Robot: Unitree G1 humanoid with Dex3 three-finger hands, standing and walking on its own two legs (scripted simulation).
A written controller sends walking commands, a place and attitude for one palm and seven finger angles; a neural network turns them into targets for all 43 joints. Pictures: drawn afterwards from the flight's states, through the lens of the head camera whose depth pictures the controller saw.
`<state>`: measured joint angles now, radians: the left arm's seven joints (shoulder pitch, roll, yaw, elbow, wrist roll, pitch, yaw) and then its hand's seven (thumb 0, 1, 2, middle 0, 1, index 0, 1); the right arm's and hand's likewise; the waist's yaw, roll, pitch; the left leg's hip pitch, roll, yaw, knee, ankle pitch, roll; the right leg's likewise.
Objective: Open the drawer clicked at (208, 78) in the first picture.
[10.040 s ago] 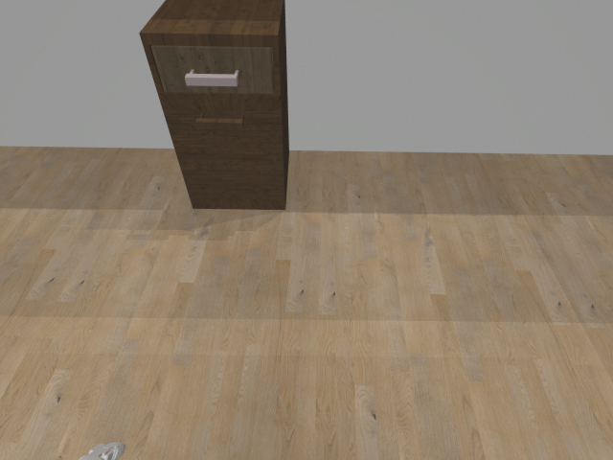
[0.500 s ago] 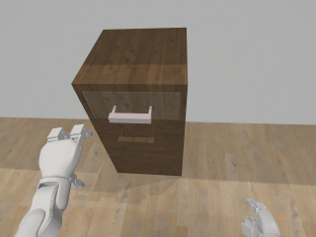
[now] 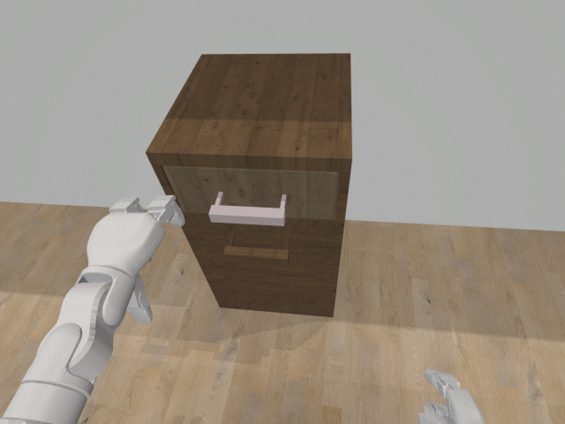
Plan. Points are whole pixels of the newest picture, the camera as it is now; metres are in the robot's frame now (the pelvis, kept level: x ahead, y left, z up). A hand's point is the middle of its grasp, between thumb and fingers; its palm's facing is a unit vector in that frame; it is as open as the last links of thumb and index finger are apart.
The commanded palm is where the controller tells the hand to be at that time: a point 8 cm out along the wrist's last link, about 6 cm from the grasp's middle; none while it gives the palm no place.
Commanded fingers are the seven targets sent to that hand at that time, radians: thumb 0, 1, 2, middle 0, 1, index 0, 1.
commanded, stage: raise the hand with hooked fingers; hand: left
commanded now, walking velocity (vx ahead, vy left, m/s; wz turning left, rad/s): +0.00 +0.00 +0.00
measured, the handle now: (249, 206) +0.56 +0.17 -0.11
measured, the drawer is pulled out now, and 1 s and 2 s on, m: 0.00 0.00 0.00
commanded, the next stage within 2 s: move the hooked fingers above the handle in 0.20 s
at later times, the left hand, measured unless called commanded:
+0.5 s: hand (171, 265) +0.31 +0.21 +0.05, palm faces -0.05 -0.06 -1.00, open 13.9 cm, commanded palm +0.30 +0.22 +0.11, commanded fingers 0.00 -0.50 0.30 -0.30 -1.20 -0.30 -1.20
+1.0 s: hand (207, 232) +0.40 +0.19 +0.02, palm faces -0.02 -0.06 -1.00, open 13.8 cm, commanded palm +0.37 +0.20 +0.07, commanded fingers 0.00 -0.50 0.30 -0.30 -1.20 -0.30 -1.20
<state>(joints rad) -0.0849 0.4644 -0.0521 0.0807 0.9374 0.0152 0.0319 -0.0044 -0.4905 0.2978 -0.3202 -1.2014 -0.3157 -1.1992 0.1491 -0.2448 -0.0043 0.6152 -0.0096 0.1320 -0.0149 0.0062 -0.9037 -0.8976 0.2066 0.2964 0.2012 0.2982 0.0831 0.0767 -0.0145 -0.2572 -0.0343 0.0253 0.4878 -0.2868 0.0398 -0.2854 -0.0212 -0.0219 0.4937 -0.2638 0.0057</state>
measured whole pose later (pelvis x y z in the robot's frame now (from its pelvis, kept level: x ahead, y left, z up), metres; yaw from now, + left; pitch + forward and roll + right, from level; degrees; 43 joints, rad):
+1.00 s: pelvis +0.00 -0.02 -0.01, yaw -1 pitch +12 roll +1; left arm -0.41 0.39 -0.06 0.60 1.05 -0.07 0.26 0.00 -0.49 0.30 -0.32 -1.20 -0.32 -1.20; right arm 0.26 -0.25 -0.08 0.68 0.00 0.12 -0.04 0.01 -0.91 -0.90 0.20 0.30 0.20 0.30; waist 0.00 0.05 -0.09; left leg -0.48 -0.01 0.03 0.63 -0.35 0.02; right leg -0.52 0.00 -0.01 0.65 -0.33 -0.02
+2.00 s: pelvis -0.01 -0.01 -0.05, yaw -3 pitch +25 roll -1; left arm -0.92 0.44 0.00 1.18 1.11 0.07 0.41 0.00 -0.49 0.30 -0.32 -1.20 -0.32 -1.20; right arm 0.37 -0.26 -0.06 0.73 -0.05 0.09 0.01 0.00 -0.91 -0.90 0.21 0.30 0.20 0.30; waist -0.17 0.07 -0.16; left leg -0.91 0.02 0.04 0.92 -0.44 0.03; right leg -0.93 0.03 -0.01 0.87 -0.38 -0.01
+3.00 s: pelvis +0.00 -0.01 -0.05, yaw -1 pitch +24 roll -2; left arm -0.88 0.41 -0.08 1.13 1.09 0.00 0.39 0.00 -0.49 0.30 -0.32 -1.20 -0.32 -1.20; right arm 0.36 -0.25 -0.07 0.74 -0.05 0.09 0.00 0.00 -0.91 -0.90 0.21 0.30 0.20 0.30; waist -0.13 0.07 -0.16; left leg -0.87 0.01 0.01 0.90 -0.44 0.03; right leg -0.87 0.02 -0.04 0.84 -0.39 -0.01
